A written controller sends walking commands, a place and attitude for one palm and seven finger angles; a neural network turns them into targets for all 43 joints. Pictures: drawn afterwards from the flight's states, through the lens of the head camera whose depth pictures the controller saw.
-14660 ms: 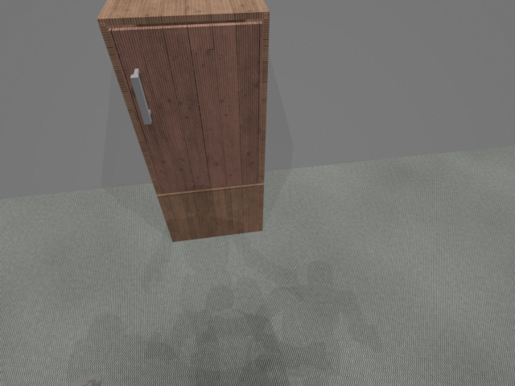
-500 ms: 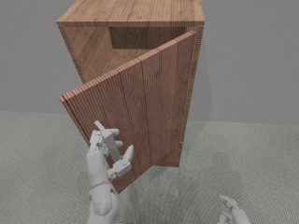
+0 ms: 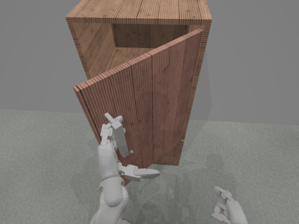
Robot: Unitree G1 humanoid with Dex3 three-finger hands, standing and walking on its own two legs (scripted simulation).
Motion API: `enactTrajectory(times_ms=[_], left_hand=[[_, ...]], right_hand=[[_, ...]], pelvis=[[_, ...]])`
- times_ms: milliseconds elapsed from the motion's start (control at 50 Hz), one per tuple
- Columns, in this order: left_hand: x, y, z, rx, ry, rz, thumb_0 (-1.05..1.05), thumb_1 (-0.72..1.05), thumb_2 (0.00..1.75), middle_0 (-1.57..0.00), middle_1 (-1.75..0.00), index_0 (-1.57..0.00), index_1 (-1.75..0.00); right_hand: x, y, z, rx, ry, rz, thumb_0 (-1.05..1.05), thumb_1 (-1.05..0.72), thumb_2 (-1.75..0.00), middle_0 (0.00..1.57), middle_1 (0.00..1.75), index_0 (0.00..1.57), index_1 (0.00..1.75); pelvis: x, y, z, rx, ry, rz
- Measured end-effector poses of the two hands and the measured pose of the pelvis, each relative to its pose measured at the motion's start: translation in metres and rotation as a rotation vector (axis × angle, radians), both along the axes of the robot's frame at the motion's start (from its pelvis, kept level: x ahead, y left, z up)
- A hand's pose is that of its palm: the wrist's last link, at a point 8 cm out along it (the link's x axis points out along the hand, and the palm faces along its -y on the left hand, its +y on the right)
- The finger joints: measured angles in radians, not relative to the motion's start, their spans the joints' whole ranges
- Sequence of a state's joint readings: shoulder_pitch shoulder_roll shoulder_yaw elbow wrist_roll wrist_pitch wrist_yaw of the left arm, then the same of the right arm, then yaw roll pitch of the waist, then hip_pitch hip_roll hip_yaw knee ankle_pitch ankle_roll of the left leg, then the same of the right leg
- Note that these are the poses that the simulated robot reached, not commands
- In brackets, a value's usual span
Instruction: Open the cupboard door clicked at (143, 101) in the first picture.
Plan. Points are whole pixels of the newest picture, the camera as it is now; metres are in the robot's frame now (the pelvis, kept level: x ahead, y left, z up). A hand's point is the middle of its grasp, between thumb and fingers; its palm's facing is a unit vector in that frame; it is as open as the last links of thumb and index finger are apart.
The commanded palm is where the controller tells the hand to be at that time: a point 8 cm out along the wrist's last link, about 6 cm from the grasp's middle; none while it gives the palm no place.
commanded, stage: open thumb and fingers to let go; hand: left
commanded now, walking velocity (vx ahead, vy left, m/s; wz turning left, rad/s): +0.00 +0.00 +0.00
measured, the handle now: (116, 136) +0.33 +0.11 +0.07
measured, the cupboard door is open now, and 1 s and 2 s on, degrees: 45 47 47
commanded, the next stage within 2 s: slide the hand sideways off the handle in 0.02 s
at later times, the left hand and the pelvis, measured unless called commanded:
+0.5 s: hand (126, 168) +0.24 +0.07 +0.07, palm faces -0.13 -0.99 +0.02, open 16.4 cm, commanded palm +0.22 +0.13 +0.06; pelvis -0.01 +0.03 +0.00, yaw -1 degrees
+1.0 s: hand (104, 184) +0.20 +0.12 +0.06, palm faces -0.10 -1.00 -0.02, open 16.3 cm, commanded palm +0.18 +0.18 +0.06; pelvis -0.01 +0.02 -0.01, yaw +0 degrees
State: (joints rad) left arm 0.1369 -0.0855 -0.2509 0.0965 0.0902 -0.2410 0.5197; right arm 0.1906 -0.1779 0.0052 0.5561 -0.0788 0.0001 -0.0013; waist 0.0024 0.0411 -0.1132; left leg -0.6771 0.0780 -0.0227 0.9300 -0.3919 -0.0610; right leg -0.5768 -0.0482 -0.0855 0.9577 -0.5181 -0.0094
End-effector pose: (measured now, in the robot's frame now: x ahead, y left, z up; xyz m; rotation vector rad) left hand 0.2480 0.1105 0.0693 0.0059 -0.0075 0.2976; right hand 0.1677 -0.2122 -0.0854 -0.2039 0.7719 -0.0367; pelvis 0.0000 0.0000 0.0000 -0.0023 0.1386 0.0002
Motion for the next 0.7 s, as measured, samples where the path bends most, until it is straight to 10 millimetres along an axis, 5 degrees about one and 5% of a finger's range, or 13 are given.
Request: enactTrajectory(times_ms=[160,320,520,700], left_hand=[[0.000,0.003,0.000,0.016,0.004,-0.032,-0.01,-0.50,0.30,-0.32,-0.54,-0.29,-0.56],[-0.009,0.020,0.000,0.050,-0.002,-0.485,-0.02,-0.50,0.30,-0.22,-0.38,-0.15,-0.39],[-0.024,0.019,0.000,-0.019,-0.014,-0.428,-0.02,-0.50,0.30,-0.15,-0.31,-0.14,-0.32],[-0.042,0.043,-0.003,0.000,0.010,-0.399,-0.02,-0.50,0.30,-0.16,-0.30,-0.15,-0.31]], right_hand=[[-0.005,0.014,0.001,0.011,0.001,0.012,0.01,-0.91,-0.90,0.20,0.30,0.20,0.30],[-0.019,0.015,0.001,0.013,-0.028,-0.018,0.01,-0.91,-0.90,0.20,0.30,0.20,0.30],[-0.025,0.018,0.010,0.010,-0.071,-0.029,0.01,-0.91,-0.90,0.20,0.30,0.20,0.30],[-0.014,0.021,0.010,0.015,-0.095,-0.017,0.01,-0.91,-0.90,0.20,0.30,0.20,0.30]], pelvis=[[-0.006,0.008,0.000,-0.007,-0.008,-0.001],[-0.013,0.019,-0.002,-0.015,-0.018,0.002],[-0.013,0.027,-0.003,-0.009,-0.012,-0.018],[-0.012,0.025,-0.007,-0.016,-0.007,-0.014]])
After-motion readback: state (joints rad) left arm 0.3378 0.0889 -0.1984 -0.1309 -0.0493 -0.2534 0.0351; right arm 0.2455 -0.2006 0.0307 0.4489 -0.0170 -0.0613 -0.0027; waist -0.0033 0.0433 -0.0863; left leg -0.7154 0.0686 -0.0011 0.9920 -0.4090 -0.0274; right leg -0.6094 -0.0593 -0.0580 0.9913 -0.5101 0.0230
